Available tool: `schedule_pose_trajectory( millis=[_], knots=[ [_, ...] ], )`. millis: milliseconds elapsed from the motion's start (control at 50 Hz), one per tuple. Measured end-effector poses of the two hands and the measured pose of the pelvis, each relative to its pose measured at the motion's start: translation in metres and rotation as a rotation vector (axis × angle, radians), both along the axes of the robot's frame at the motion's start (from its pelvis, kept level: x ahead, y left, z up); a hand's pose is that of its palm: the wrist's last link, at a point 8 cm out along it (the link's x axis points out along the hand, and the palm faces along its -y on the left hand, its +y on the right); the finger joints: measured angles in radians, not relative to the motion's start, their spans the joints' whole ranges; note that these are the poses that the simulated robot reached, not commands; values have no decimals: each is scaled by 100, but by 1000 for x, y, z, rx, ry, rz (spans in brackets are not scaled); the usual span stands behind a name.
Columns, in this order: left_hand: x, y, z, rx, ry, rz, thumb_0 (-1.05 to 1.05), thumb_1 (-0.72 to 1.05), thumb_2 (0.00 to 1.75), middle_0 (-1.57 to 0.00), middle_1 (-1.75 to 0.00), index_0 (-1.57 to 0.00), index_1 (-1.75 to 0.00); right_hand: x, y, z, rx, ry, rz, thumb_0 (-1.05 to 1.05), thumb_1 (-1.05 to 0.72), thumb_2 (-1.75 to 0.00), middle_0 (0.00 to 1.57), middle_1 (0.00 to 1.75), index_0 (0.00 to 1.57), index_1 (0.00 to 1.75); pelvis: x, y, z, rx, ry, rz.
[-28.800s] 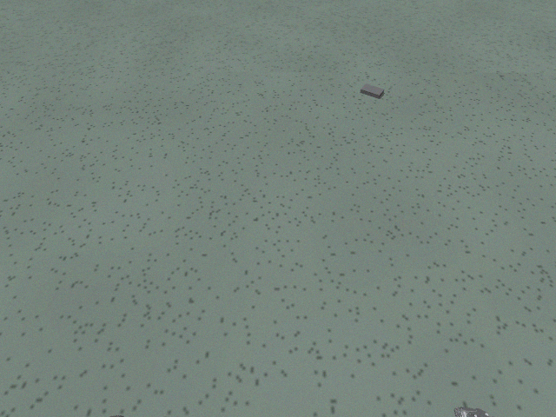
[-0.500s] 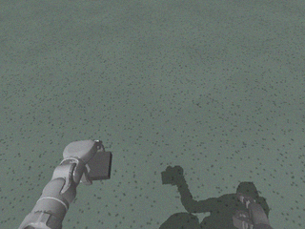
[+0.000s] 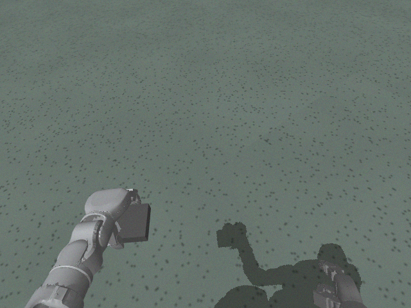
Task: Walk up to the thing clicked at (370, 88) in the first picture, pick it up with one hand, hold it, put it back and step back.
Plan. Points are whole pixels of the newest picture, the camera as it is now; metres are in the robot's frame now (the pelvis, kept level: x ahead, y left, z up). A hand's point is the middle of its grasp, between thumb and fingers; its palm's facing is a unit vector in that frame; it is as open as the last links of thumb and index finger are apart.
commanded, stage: hold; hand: left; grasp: from above
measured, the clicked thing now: (120, 223) +0.30 +0.23 -0.07
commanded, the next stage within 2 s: crouch in 0.10 s
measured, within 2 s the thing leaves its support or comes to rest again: neither
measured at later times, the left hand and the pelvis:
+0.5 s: hand (118, 231) +0.29 +0.23 -0.08, palm faces -0.44 -0.04 -0.90, open 10.8 cm; pelvis -0.01 +0.00 -0.01, yaw +1 degrees
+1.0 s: hand (139, 244) +0.34 +0.25 -0.32, palm faces -0.40 +0.02 -0.91, open 10.9 cm; pelvis -0.06 +0.01 -0.20, yaw +0 degrees
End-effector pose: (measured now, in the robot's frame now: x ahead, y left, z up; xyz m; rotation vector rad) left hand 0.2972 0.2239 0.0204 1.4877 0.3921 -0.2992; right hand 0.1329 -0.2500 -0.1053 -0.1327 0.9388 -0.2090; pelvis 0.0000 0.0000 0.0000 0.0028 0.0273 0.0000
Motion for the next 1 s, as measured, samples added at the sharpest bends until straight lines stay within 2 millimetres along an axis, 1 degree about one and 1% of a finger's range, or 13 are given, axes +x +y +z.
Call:
schedule_pose_trajectory(
  millis=[180,280,360,440,500,560,660,740,840,920,1000],
  knots=[
    [4,4,3,8,3,8,-1,-10,54,-62,-57,-65,-55,-2,0,0,1,4,-7,1,-90,-90,20,30,20,30,1,1,1,-1,-3,-1],
    [2,3,1,0,7,3,-1,-9,52,-61,-57,-64,-56,-3,0,1,1,3,-10,1,-90,-90,20,30,20,30,1,2,1,-1,-3,-2],
    [-2,2,-6,3,12,-5,-1,-8,52,-61,-57,-64,-55,-3,1,1,-2,8,-6,1,-89,-90,20,30,20,30,0,2,0,0,3,1],
    [-4,3,-22,11,9,-5,-1,-8,52,-61,-57,-64,-55,-6,0,-1,-10,23,6,1,-89,-90,20,30,20,30,-3,1,-3,-1,23,7],
    [-4,6,-40,27,12,-3,-1,-8,52,-61,-57,-64,-55,-12,-2,-7,-23,49,17,1,-89,-90,21,30,20,30,-7,1,-9,-3,52,14],
    [-2,9,-61,48,14,-7,-1,-9,52,-62,-57,-64,-55,-22,-7,-18,-42,84,25,1,-88,-89,21,30,20,30,-13,1,-19,-8,100,19],
    [9,12,-104,74,1,-7,-1,-9,52,-61,-57,-64,-55,-49,-18,-48,-79,147,17,1,-89,-89,21,30,20,30,-24,2,-50,-19,201,22],
    [19,14,-144,83,-6,-16,-1,-9,53,-61,-58,-64,-56,-76,-26,-81,-108,203,-1,1,-89,-89,21,30,20,30,-34,3,-84,-29,286,21],
    [31,16,-198,89,-19,-23,-1,-9,53,-61,-59,-63,-57,-112,-31,-129,-135,276,-28,1,-89,-89,21,30,20,30,-47,5,-131,-39,386,19],
    [40,19,-238,94,-37,-12,-1,-9,53,-61,-59,-63,-57,-135,-28,-170,-138,332,-43,1,-89,-89,20,30,20,30,-57,7,-168,-45,449,16],
    [46,25,-278,97,-25,12,-1,-9,54,-60,-60,-63,-58,-151,-21,-208,-125,371,-43,1,-89,-89,21,30,20,30,-65,8,-201,-52,499,13]
  ],
)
